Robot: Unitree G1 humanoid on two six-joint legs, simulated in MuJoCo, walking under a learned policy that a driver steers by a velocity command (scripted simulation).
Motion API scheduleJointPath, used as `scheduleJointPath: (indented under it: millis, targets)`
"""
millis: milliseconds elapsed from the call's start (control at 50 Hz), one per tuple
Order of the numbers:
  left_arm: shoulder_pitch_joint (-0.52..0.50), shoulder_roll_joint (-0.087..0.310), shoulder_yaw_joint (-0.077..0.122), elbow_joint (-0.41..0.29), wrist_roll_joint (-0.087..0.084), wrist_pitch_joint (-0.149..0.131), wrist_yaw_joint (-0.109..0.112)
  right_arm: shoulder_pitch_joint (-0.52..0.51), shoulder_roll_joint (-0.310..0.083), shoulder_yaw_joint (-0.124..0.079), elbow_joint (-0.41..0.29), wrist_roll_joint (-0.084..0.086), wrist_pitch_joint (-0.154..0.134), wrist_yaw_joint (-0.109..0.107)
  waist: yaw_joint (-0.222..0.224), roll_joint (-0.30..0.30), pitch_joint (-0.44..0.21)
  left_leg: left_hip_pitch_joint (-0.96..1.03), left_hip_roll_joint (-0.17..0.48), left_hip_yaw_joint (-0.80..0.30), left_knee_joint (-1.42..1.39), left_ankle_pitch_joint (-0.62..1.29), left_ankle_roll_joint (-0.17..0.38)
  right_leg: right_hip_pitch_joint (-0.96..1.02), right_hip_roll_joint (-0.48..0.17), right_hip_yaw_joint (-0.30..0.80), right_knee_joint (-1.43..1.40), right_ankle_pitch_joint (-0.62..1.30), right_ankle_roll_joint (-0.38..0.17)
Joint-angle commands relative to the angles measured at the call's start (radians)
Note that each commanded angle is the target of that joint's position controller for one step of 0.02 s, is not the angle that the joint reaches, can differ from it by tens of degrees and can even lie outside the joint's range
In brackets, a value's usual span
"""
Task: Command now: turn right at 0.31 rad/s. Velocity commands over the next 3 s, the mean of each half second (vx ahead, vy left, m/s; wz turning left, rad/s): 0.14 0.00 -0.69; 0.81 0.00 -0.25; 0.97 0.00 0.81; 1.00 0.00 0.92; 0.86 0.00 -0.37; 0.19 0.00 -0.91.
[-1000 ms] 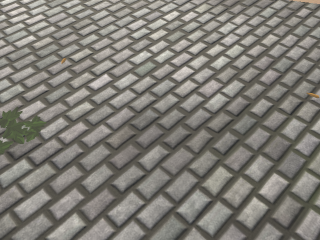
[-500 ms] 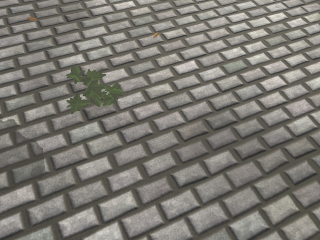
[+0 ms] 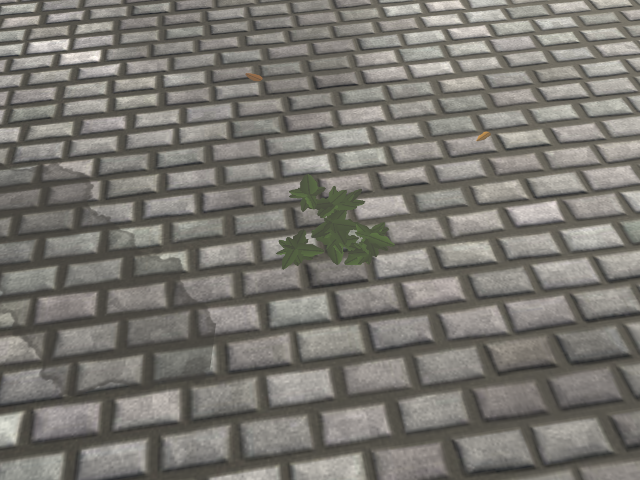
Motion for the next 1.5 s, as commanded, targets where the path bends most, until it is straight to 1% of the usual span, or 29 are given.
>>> scheduleJointPath:
  millis: [20, 60, 160, 300, 320, 340, 360, 420, 520, 540, 620, 700, 780, 820, 860, 880, 900, 920, 960, 1040, 1180, 1260, 1320, 1340, 1360, 1380, 1400, 1420, 1500]
  targets:
    - [0.044, 0.228, 0.057, -0.081, -0.031, 0.001, 0.011, -0.011, -0.185, -0.071, -0.068, 0.014, -0.013, -0.014, 0.009, -0.193, -0.085, -0.236, 0.016, 0.077, 0.200, -0.145, -0.062, 0.288, -0.330, 0.533, -0.166, 0.266, -0.252]
    - [0.034, 0.252, 0.074, -0.098, -0.038, 0.010, 0.028, -0.004, -0.149, -0.068, -0.062, 0.026, -0.014, -0.005, -0.010, -0.118, -0.078, -0.269, 0.024, 0.062, 0.364, -0.119, -0.072, 0.248, -0.291, 0.498, -0.174, 0.152, -0.205]
    - [0.014, 0.188, 0.079, -0.141, -0.040, 0.065, 0.050, -0.023, -0.081, -0.057, -0.042, 0.038, -0.036, 0.001, -0.013, -0.178, -0.098, -0.197, 0.006, 0.111, 0.155, 0.010, -0.065, 0.201, -0.172, 0.419, -0.181, 0.104, -0.144]
    - [-0.022, 0.187, 0.093, -0.192, -0.062, 0.093, 0.058, 0.077, -0.157, -0.089, 0.013, 0.048, -0.075, 0.028, -0.062, -0.219, -0.121, 0.104, 0.052, 0.116, -0.323, 0.289, -0.024, 0.078, -0.112, 0.495, -0.110, 0.036, -0.077]
    - [0.023, 0.144, 0.078, -0.189, -0.058, 0.096, 0.058, 0.111, -0.205, -0.102, 0.017, 0.044, -0.071, 0.023, -0.053, -0.102, -0.174, 0.281, 0.209, -0.012, -0.369, 0.209, 0.037, -0.083, -0.040, 0.416, 0.005, -0.319, -0.031]
    - [0.070, 0.088, 0.064, -0.193, -0.057, 0.092, 0.051, 0.084, -0.268, -0.108, -0.006, 0.021, -0.061, 0.019, -0.027, 0.166, -0.156, 0.330, 0.422, -0.293, -0.432, -0.104, 0.147, -0.300, 0.106, 0.192, 0.268, -0.441, 0.000]
    - [0.017, 0.151, 0.076, -0.233, -0.056, 0.066, 0.042, 0.036, -0.283, -0.109, -0.021, -0.031, -0.077, 0.029, -0.022, 0.246, -0.044, 0.182, 0.530, -0.446, -0.506, -0.282, 0.208, -0.436, -0.001, 0.172, 0.418, -0.330, 0.007]
    - [0.072, 0.183, 0.083, -0.173, -0.026, 0.051, 0.024, -0.028, -0.194, -0.081, -0.047, 0.025, -0.099, 0.000, -0.014, 0.095, -0.003, 0.216, 0.398, -0.167, -0.477, -0.150, 0.119, -0.496, -0.074, 0.072, 0.656, -0.108, 0.051]
    - [0.005, 0.134, 0.056, -0.226, -0.046, 0.025, -0.001, 0.138, -0.189, -0.062, -0.008, 0.002, -0.129, 0.021, -0.095, 0.068, 0.062, 0.230, 0.369, 0.027, -0.480, -0.047, 0.128, -0.656, -0.165, -0.009, 0.834, 0.048, 0.080]
    - [-0.065, 0.140, 0.060, -0.224, 0.064, 0.066, -0.048, 0.202, -0.220, -0.066, 0.026, -0.037, -0.111, 0.041, -0.098, -0.033, 0.090, 0.144, 0.376, 0.055, -0.510, -0.077, 0.114, -0.619, -0.127, -0.038, 0.828, 0.034, 0.064]
    - [-0.066, 0.140, 0.068, -0.213, 0.022, 0.091, -0.093, 0.211, -0.201, -0.061, 0.046, -0.024, -0.118, 0.051, -0.087, 0.090, 0.122, 0.171, 0.385, 0.169, -0.527, -0.028, 0.090, -0.653, -0.142, -0.032, 0.773, 0.115, 0.049]
    - [-0.152, 0.099, 0.049, -0.227, 0.031, 0.067, -0.095, 0.301, -0.167, -0.050, 0.110, -0.029, -0.134, 0.046, -0.102, 0.057, 0.174, 0.250, 0.432, 0.185, -0.573, -0.001, 0.142, -0.674, -0.122, 0.017, 0.570, 0.090, -0.001]
    - [-0.268, 0.075, 0.020, -0.264, 0.035, 0.041, -0.107, 0.344, -0.171, -0.043, 0.184, -0.009, -0.118, 0.039, -0.102, 0.082, 0.191, 0.298, 0.437, 0.245, -0.617, 0.352, 0.180, -0.486, -0.151, -0.186, 0.261, -0.018, -0.059]
    - [-0.186, 0.071, 0.019, -0.240, 0.033, 0.031, -0.087, 0.345, -0.212, -0.046, 0.219, -0.002, -0.108, 0.040, -0.051, 0.106, 0.120, 0.271, 0.423, 0.299, -0.461, 0.906, 0.170, -0.199, -0.062, -0.246, 0.173, -0.149, -0.098]
    - [0.262, 0.144, 0.059, -0.118, 0.035, 0.007, -0.046, 0.272, -0.266, -0.052, 0.225, 0.009, -0.107, 0.045, 0.201, 0.087, -0.126, 0.046, 0.370, 0.346, 0.044, 1.125, 0.146, 0.402, -0.031, -0.185, 0.099, -0.072, -0.115]
    - [0.392, 0.277, 0.091, -0.092, 0.064, -0.002, -0.018, 0.301, -0.140, -0.020, 0.170, 0.024, -0.115, 0.064, 0.211, -0.129, -0.327, -0.289, 0.245, 0.333, 0.446, 0.494, 0.133, 0.768, -0.335, 0.180, 0.014, -0.491, -0.121]
    - [0.427, 0.344, 0.100, -0.105, 0.054, -0.013, -0.006, 0.274, -0.086, -0.016, 0.117, 0.045, -0.128, 0.072, 0.190, -0.307, -0.463, -0.454, 0.114, 0.153, 0.708, -0.036, 0.144, 0.785, -0.547, 0.640, -0.210, -0.778, -0.101]
    - [0.337, 0.284, 0.084, -0.090, 0.059, -0.012, 0.003, 0.173, -0.150, -0.039, 0.115, 0.045, -0.120, 0.067, 0.159, -0.133, -0.288, -0.524, 0.152, 0.094, 0.778, 0.095, 0.156, 0.609, -0.522, 0.568, -0.255, -0.673, -0.052]
    - [0.218, 0.153, 0.047, -0.063, 0.052, -0.021, -0.006, 0.192, -0.098, -0.033, 0.150, 0.030, -0.106, 0.077, 0.040, -0.068, -0.054, -0.478, 0.246, 0.136, 0.678, 0.232, 0.139, 0.352, -0.425, 0.223, -0.231, -0.268, -0.023]
    - [0.188, 0.047, 0.017, -0.011, 0.007, -0.047, -0.007, 0.208, -0.040, -0.035, 0.181, 0.011, -0.041, 0.106, -0.037, -0.150, 0.052, -0.477, 0.273, 0.193, 0.683, 0.311, 0.104, 0.214, -0.328, -0.087, -0.321, -0.021, 0.031]
    - [0.270, 0.035, 0.009, 0.079, 0.013, -0.071, 0.009, -0.088, -0.037, -0.012, 0.062, 0.005, -0.037, 0.130, -0.043, -0.109, 0.175, -0.571, 0.209, 0.369, 0.394, 0.503, 0.147, 0.291, -0.265, -0.387, -0.365, 0.614, 0.051]
    - [0.243, 0.167, 0.027, 0.075, 0.015, -0.060, 0.059, -0.044, -0.083, -0.008, 0.050, 0.011, -0.028, 0.133, -0.127, -0.145, 0.079, -0.279, 0.084, 0.487, 0.173, 0.453, 0.214, 0.387, -0.320, -0.430, -0.167, 1.365, 0.074]
    - [0.066, 0.228, 0.053, 0.020, 0.031, -0.017, 0.064, 0.503, -0.237, -0.079, 0.211, 0.010, -0.018, 0.094, -0.390, -0.116, -0.156, 0.288, 0.046, 0.348, 0.082, 0.326, 0.299, 0.229, -0.331, -0.356, 0.540, 1.270, 0.032]
    - [0.011, 0.169, 0.044, 0.003, 0.013, -0.014, 0.032, 0.450, -0.248, -0.103, 0.217, 0.042, -0.021, 0.072, -0.351, 0.095, -0.079, 0.364, 0.068, 0.243, -0.067, 0.309, 0.334, 0.012, -0.116, -0.356, 0.961, 0.300, 0.023]
    - [0.098, 0.024, -0.002, -0.073, 0.039, -0.033, 0.019, 0.314, -0.310, -0.105, 0.192, 0.023, -0.017, 0.071, -0.134, 0.235, -0.027, 0.436, 0.191, -0.089, 0.032, 0.550, 0.414, -0.357, -0.018, -0.231, 1.240, -0.310, 0.043]
    - [0.111, 0.039, -0.013, -0.153, 0.020, -0.057, 0.015, 0.274, -0.337, -0.113, 0.149, 0.009, -0.016, 0.066, -0.118, 0.196, -0.206, 0.545, 0.333, -0.495, -0.233, 0.145, 0.568, -0.520, -0.023, -0.025, 1.279, -0.309, 0.049]
    - [0.075, 0.097, -0.013, -0.148, 0.031, -0.081, 0.011, 0.264, -0.260, -0.101, 0.139, -0.004, -0.021, 0.054, -0.104, 0.012, -0.086, 0.430, 0.372, -0.595, -0.416, -0.101, 0.509, -0.571, -0.083, 0.010, 1.163, -0.254, 0.031]
    - [0.043, 0.116, -0.007, -0.140, 0.036, -0.083, 0.007, 0.224, -0.204, -0.086, 0.149, -0.007, -0.027, 0.052, -0.050, -0.119, 0.014, 0.273, 0.344, -0.525, -0.453, -0.131, 0.443, -0.526, -0.129, 0.007, 1.039, -0.192, 0.028]
    - [0.006, 0.076, -0.031, -0.145, 0.073, -0.011, 0.008, 0.155, -0.204, -0.072, 0.129, 0.009, -0.094, 0.047, 0.034, -0.168, 0.100, -0.148, 0.185, -0.258, -0.483, 0.115, 0.388, -0.306, -0.212, -0.037, 0.731, -0.147, 0.099]
Next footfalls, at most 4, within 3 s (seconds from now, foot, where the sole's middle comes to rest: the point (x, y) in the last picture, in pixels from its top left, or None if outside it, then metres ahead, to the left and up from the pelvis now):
0.32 left None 0.09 0.12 -0.77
0.86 right None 0.22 -0.31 -0.77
1.34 left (540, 406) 0.65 -0.41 -0.77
1.74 right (589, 260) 1.05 -0.62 -0.77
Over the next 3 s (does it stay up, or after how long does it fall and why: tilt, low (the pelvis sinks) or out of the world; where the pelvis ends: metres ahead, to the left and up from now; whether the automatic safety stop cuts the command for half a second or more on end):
stays up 1.67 -0.27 0.00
